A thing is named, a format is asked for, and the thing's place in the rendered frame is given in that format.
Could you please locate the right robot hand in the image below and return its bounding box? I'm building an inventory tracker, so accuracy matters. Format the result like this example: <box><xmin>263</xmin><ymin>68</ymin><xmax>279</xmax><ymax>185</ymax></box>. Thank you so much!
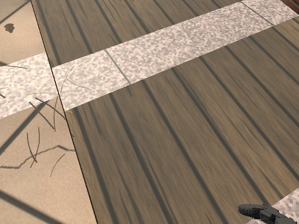
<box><xmin>238</xmin><ymin>203</ymin><xmax>297</xmax><ymax>224</ymax></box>

